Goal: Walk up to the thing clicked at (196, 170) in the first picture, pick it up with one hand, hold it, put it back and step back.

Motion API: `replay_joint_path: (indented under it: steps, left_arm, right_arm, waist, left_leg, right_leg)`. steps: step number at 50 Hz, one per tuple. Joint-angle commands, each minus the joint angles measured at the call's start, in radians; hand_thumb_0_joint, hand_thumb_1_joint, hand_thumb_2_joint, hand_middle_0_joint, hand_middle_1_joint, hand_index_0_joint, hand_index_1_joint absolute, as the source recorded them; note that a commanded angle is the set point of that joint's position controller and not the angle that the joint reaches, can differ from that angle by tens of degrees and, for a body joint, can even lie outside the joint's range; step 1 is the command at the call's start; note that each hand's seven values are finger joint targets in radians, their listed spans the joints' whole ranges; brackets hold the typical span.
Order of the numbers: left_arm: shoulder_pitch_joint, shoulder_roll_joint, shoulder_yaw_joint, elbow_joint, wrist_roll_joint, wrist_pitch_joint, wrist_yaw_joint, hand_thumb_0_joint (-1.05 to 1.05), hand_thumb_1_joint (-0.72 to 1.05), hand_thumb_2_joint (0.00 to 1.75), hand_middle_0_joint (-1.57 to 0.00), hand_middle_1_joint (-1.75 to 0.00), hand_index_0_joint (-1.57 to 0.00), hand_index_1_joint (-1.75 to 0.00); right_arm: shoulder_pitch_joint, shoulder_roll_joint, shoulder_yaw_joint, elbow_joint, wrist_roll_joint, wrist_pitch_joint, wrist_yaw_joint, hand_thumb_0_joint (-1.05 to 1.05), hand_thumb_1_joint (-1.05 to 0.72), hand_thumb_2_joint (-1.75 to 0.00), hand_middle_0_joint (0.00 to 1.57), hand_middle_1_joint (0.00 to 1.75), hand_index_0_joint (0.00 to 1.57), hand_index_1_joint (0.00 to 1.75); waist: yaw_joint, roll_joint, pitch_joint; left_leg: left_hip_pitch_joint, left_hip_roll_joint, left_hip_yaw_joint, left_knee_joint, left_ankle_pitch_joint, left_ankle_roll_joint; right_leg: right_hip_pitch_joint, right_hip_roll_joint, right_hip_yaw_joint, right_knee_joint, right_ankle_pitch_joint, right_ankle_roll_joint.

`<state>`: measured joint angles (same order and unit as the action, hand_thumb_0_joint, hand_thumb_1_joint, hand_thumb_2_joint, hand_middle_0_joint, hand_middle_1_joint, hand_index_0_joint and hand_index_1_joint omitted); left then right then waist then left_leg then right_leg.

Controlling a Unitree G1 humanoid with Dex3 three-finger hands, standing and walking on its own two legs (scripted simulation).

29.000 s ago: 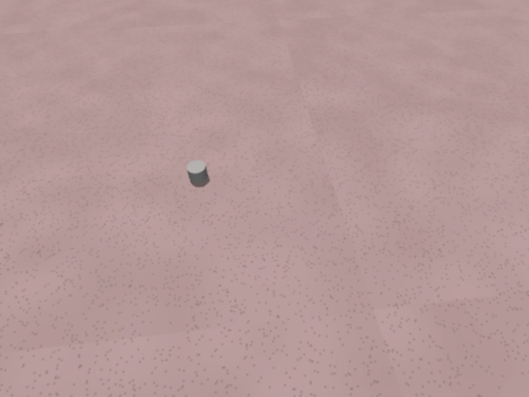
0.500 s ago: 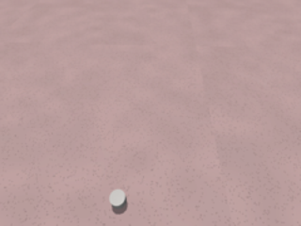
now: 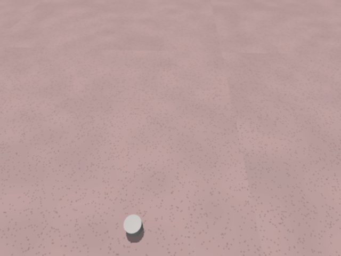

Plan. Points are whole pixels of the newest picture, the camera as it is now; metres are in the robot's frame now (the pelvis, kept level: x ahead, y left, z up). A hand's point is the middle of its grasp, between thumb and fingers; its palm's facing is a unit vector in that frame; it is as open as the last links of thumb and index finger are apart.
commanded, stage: rise first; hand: left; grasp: from above
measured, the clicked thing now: (133, 225) +0.38 +0.23 -0.75
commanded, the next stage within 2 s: none
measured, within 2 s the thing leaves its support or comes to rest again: neither
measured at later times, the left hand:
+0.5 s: hand out of the picture +0.13 +0.26 -0.22, palm faces -0.12 -0.90 -0.43, open 13.4 cm
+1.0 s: hand out of the picture +0.18 +0.28 -0.38, palm faces -0.40 -0.59 -0.70, open 14.0 cm
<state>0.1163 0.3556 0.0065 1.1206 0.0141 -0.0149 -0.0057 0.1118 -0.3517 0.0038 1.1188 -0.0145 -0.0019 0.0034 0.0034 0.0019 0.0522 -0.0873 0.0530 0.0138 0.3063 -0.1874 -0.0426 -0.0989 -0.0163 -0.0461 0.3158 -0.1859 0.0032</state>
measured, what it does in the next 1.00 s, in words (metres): lowers itself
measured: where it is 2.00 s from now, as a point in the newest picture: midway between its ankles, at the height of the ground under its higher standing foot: outside the picture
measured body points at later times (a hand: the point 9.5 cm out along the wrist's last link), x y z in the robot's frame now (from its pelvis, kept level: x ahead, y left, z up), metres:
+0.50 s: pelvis -0.02 +0.02 -0.06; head +0.06 +0.03 +0.38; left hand +0.13 +0.31 -0.19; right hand +0.10 -0.25 -0.17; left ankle -0.01 +0.15 -0.75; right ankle -0.01 -0.12 -0.75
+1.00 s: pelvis -0.06 +0.02 -0.23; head +0.11 +0.03 +0.19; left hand +0.20 +0.31 -0.34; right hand +0.15 -0.24 -0.33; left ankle -0.01 +0.15 -0.75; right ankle -0.01 -0.12 -0.75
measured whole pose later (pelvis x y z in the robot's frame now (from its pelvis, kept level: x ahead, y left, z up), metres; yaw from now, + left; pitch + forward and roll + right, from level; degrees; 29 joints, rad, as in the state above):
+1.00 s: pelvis -0.06 +0.02 -0.23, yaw +0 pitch +31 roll -2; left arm -0.08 0.39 0.10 0.68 0.62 -0.03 0.13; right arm 0.07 -0.27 -0.05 0.60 0.00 -0.19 0.02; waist -0.03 -0.01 -0.19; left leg -1.55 0.04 -0.04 1.68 -0.67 -0.02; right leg -1.54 -0.05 -0.02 1.65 -0.65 0.02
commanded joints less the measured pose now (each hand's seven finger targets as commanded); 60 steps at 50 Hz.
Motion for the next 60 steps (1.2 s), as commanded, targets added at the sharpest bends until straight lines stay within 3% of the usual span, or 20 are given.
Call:
replay_joint_path:
  steps: [1, 2, 4, 5, 6, 8, 12, 15, 17, 21, 24, 31, 36, 40, 43, 46, 51, 53, 56, 60]
  left_arm:
    - [-0.458, 0.099, 0.060, -0.322, -0.049, -0.095, 0.032, 0.00, 0.67, 0.98, -0.19, -0.54, -0.15, -0.54]
    - [-0.259, 0.214, 0.132, -0.149, -0.017, -0.055, 0.036, 0.00, 0.59, 0.97, -0.15, -0.62, -0.13, -0.62]
    - [-0.304, 0.215, 0.142, -0.105, 0.023, -0.039, 0.007, 0.00, 0.43, 0.96, -0.12, -0.78, -0.12, -0.78]
    - [-0.295, 0.230, 0.165, -0.107, 0.050, -0.048, -0.002, 0.00, 0.35, 0.95, -0.10, -0.86, -0.11, -0.86]
    - [-0.178, 0.215, 0.184, -0.046, 0.075, -0.036, -0.007, 0.00, 0.27, 0.95, -0.06, -0.94, -0.09, -0.94]
    - [-0.081, 0.202, 0.203, -0.093, 0.111, -0.023, -0.009, 0.00, 0.11, 0.97, -0.02, -1.06, -0.06, -1.02]
    - [-0.084, 0.137, 0.176, -0.206, 0.142, 0.045, 0.015, 0.00, -0.21, 0.99, -0.03, -1.09, -0.05, -1.06]
    - [-0.107, 0.164, 0.198, -0.276, 0.166, 0.079, 0.032, 0.00, -0.44, 0.98, -0.06, -1.09, -0.07, -1.07]
    - [-0.096, 0.129, 0.184, -0.301, 0.181, 0.087, 0.038, 0.00, -0.52, 0.98, -0.07, -1.08, -0.08, -1.08]
    - [-0.069, 0.137, 0.204, -0.427, 0.213, 0.067, 0.043, 0.00, -0.56, 0.99, -0.07, -1.07, -0.07, -1.08]
    - [0.002, 0.102, 0.181, -0.510, 0.249, 0.070, 0.047, 0.00, -0.58, 0.99, -0.07, -1.07, -0.06, -1.08]
    - [0.134, 0.096, 0.184, -0.710, 0.308, 0.115, 0.063, 0.00, -0.60, 0.99, -0.08, -1.08, -0.07, -1.09]
    - [-0.036, 0.116, 0.159, -0.703, 0.385, 0.101, 0.080, 0.00, -0.55, 0.96, -0.06, -1.09, -0.06, -1.08]
    - [-0.113, 0.135, 0.135, -0.667, 0.474, 0.041, 0.103, 0.00, -0.51, 0.95, -0.05, -1.10, -0.06, -1.08]
    - [-0.178, 0.161, 0.129, -0.629, 0.535, -0.002, 0.127, 0.00, -0.51, 0.96, -0.05, -1.10, -0.06, -1.09]
    - [-0.208, 0.225, 0.165, -0.564, 0.606, -0.032, 0.161, 0.00, -0.50, 0.96, -0.06, -1.09, -0.07, -1.08]
    - [-0.391, 0.279, 0.163, -0.502, 0.692, -0.059, 0.197, 0.00, -0.53, 0.99, -0.07, -1.08, -0.07, -1.07]
    - [-0.439, 0.323, 0.185, -0.462, 0.730, -0.068, 0.210, 0.00, -0.51, 0.99, -0.09, -1.04, -0.09, -1.04]
    - [-0.559, 0.322, 0.155, -0.438, 0.778, -0.088, 0.218, 0.00, -0.50, 0.99, -0.06, -1.06, -0.07, -1.06]
    - [-0.673, 0.389, 0.173, -0.359, 0.834, -0.113, 0.232, 0.00, -0.53, 1.02, -0.06, -1.06, -0.06, -1.06]
  right_arm:
    - [0.032, -0.070, -0.008, -0.271, 0.072, -0.068, -0.041, 0.00, -0.96, -0.92, 0.20, 0.30, 0.20, 0.30]
    - [0.076, -0.106, -0.033, -0.273, 0.073, -0.057, -0.053, 0.00, -0.95, -0.92, 0.20, 0.30, 0.20, 0.30]
    - [0.086, -0.098, -0.052, -0.322, 0.061, -0.056, -0.050, 0.00, -0.92, -0.91, 0.20, 0.30, 0.20, 0.30]
    - [0.096, -0.096, -0.068, -0.346, 0.046, -0.061, -0.049, 0.00, -0.95, -0.91, 0.20, 0.30, 0.20, 0.30]
    - [0.128, -0.093, -0.081, -0.351, 0.036, -0.066, -0.045, 0.00, -0.95, -0.91, 0.20, 0.30, 0.20, 0.30]
    - [0.138, -0.083, -0.092, -0.414, 0.031, -0.069, -0.036, 0.00, -0.93, -0.91, 0.20, 0.30, 0.20, 0.30]
    - [0.133, -0.071, -0.100, -0.491, 0.039, -0.072, -0.030, 0.00, -0.91, -0.90, 0.20, 0.30, 0.20, 0.30]
    - [0.113, -0.067, -0.102, -0.540, 0.037, -0.079, -0.022, 0.00, -0.92, -0.91, 0.20, 0.30, 0.20, 0.30]
    - [0.115, -0.052, -0.100, -0.556, 0.033, -0.091, -0.019, 0.00, -0.90, -0.90, 0.20, 0.30, 0.20, 0.30]
    - [0.126, -0.048, -0.111, -0.589, 0.024, -0.122, -0.014, 0.00, -0.89, -0.90, 0.20, 0.30, 0.20, 0.30]
    - [0.126, -0.038, -0.112, -0.616, 0.020, -0.136, -0.016, 0.00, -0.89, -0.90, 0.20, 0.30, 0.20, 0.30]
    - [0.094, -0.034, -0.109, -0.663, 0.020, -0.161, -0.018, 0.00, -0.93, -0.91, 0.20, 0.30, 0.20, 0.30]
    - [0.070, -0.047, -0.108, -0.660, 0.015, -0.191, -0.015, 0.00, -0.90, -0.90, 0.20, 0.30, 0.20, 0.30]
    - [0.050, -0.061, -0.113, -0.659, 0.017, -0.219, -0.008, 0.00, -0.85, -0.89, 0.20, 0.30, 0.20, 0.30]
    - [0.044, -0.075, -0.118, -0.634, 0.019, -0.232, -0.003, 0.00, -0.86, -0.89, 0.20, 0.30, 0.20, 0.30]
    - [0.039, -0.083, -0.123, -0.611, 0.020, -0.229, 0.004, 0.00, -0.86, -0.89, 0.20, 0.30, 0.20, 0.30]
    - [0.052, -0.091, -0.128, -0.557, 0.012, -0.213, 0.022, 0.00, -0.87, -0.90, 0.20, 0.30, 0.20, 0.30]
    - [0.065, -0.098, -0.135, -0.543, 0.007, -0.202, 0.028, 0.00, -0.87, -0.90, 0.20, 0.30, 0.20, 0.30]
    - [0.083, -0.099, -0.144, -0.522, 0.001, -0.191, 0.035, 0.00, -0.85, -0.89, 0.20, 0.30, 0.20, 0.30]
    - [0.097, -0.105, -0.150, -0.503, -0.008, -0.171, 0.040, 0.00, -0.86, -0.89, 0.20, 0.30, 0.20, 0.30]
  waist:
    - [-0.089, -0.008, -0.034]
    - [-0.055, -0.028, -0.044]
    - [-0.047, -0.063, -0.089]
    - [-0.030, -0.045, -0.167]
    - [-0.014, -0.035, -0.213]
    - [0.027, 0.023, -0.301]
    - [0.001, 0.029, -0.282]
    - [-0.002, -0.008, -0.288]
    - [-0.008, -0.004, -0.269]
    - [-0.010, 0.029, -0.325]
    - [-0.019, 0.044, -0.368]
    - [-0.014, 0.070, -0.424]
    - [-0.062, 0.080, -0.421]
    - [-0.055, 0.077, -0.491]
    - [-0.059, 0.088, -0.576]
    - [-0.026, 0.100, -0.645]
    - [-0.034, 0.084, -0.752]
    - [-0.023, 0.049, -0.790]
    - [-0.033, 0.049, -0.856]
    - [-0.040, 0.026, -0.858]
  left_leg:
    - [-0.123, -0.065, 0.044, 0.057, 0.012, 0.061]
    - [-0.143, -0.062, 0.047, 0.075, 0.009, 0.059]
    - [-0.200, -0.062, 0.038, 0.140, 0.012, 0.063]
    - [-0.207, -0.064, 0.037, 0.176, 0.038, 0.061]
    - [-0.239, -0.068, 0.031, 0.212, 0.077, 0.054]
    - [-0.268, -0.080, 0.037, 0.258, 0.122, 0.046]
    - [-0.289, -0.070, 0.027, 0.286, 0.126, 0.040]
    - [-0.365, -0.064, 0.019, 0.361, 0.097, 0.043]
    - [-0.429, -0.063, 0.021, 0.415, 0.031, 0.044]
    - [-0.514, -0.050, 0.005, 0.522, -0.012, 0.041]
    - [-0.561, -0.044, 0.002, 0.594, 0.001, 0.041]
    - [-0.670, -0.030, -0.030, 0.695, -0.059, 0.038]
    - [-0.820, -0.023, -0.059, 0.834, -0.137, 0.036]
    - [-0.951, -0.036, -0.052, 0.947, -0.243, 0.037]
    - [-1.018, -0.038, -0.061, 1.045, -0.210, 0.034]
    - [-1.100, -0.049, -0.048, 1.142, -0.174, 0.038]
    - [-1.240, -0.057, -0.020, 1.309, -0.123, 0.052]
    - [-1.299, -0.058, -0.012, 1.358, -0.148, 0.059]
    - [-1.349, -0.059, -0.008, 1.424, -0.184, 0.060]
    - [-1.462, -0.062, -0.004, 1.481, -0.285, 0.067]
  right_leg:
    - [-0.161, -0.007, 0.024, 0.022, 0.060, 0.002]
    - [-0.160, 0.002, 0.013, 0.037, 0.032, -0.003]
    - [-0.197, 0.005, 0.008, 0.096, 0.022, -0.010]
    - [-0.191, 0.001, 0.013, 0.142, 0.060, -0.011]
    - [-0.191, 0.001, 0.010, 0.186, 0.094, -0.013]
    - [-0.167, -0.001, 0.015, 0.239, 0.130, -0.018]
    - [-0.240, 0.015, 0.004, 0.268, 0.112, -0.020]
    - [-0.302, 0.017, -0.002, 0.326, 0.073, -0.016]
    - [-0.383, 0.016, 0.002, 0.372, 0.005, -0.015]
    - [-0.498, 0.017, -0.001, 0.495, -0.043, -0.018]
    - [-0.563, 0.017, 0.007, 0.569, -0.030, -0.019]
    - [-0.702, 0.015, 0.002, 0.701, -0.098, -0.022]
    - [-0.929, 0.011, -0.001, 0.859, -0.174, -0.022]
    - [-1.060, 0.003, 0.009, 0.972, -0.241, -0.021]
    - [-1.150, 0.001, 0.010, 1.080, -0.212, -0.025]
    - [-1.212, 0.002, 0.016, 1.163, -0.189, -0.029]
    - [-1.286, 0.004, 0.022, 1.272, -0.132, -0.026]
    - [-1.284, 0.005, 0.025, 1.295, -0.142, -0.023]
    - [-1.314, 0.005, 0.024, 1.342, -0.167, -0.021]
    - [-1.370, 0.009, 0.017, 1.381, -0.268, -0.021]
